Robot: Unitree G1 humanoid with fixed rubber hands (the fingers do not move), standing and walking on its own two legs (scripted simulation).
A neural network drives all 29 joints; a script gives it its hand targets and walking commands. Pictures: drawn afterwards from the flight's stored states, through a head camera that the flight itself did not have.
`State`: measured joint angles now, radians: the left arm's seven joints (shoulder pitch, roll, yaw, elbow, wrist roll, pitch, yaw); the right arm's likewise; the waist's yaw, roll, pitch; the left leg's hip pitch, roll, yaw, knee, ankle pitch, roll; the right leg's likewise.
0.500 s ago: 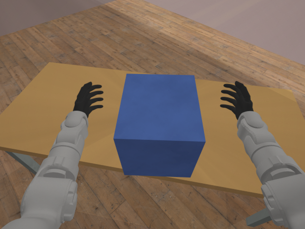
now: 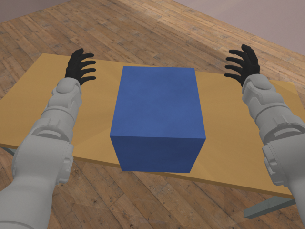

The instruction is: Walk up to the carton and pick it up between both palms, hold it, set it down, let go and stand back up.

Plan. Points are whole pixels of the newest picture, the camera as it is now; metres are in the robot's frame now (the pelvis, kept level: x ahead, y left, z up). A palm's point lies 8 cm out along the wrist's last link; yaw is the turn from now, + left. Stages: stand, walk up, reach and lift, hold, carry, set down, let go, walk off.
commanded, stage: reach and lift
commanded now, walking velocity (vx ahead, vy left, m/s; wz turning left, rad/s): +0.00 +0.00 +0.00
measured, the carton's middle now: (157, 120) +0.46 +0.02 -0.05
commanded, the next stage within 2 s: none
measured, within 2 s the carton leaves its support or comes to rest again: neither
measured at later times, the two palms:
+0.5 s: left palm (92, 111) +0.44 +0.22 +0.02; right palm (227, 113) +0.44 -0.19 +0.03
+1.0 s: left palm (100, 113) +0.44 +0.20 +0.01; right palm (224, 112) +0.45 -0.18 +0.02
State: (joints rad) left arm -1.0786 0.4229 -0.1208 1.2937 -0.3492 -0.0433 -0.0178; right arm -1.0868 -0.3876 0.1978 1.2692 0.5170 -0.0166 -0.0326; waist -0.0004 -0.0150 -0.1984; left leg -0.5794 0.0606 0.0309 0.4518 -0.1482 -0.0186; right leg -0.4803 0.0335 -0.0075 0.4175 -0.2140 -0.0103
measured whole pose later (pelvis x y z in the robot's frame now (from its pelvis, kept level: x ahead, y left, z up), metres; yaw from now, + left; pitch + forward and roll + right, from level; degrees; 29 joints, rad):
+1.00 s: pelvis -0.02 +0.01 -0.03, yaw -1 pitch +29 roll -2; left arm -1.08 0.27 -0.08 1.55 -0.28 -0.43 0.01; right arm -1.07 -0.27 0.10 1.46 0.38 -0.35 -0.02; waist 0.00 0.00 -0.28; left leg -0.99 0.06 0.02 0.68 -0.21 -0.01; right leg -0.91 0.02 -0.02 0.68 -0.28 0.00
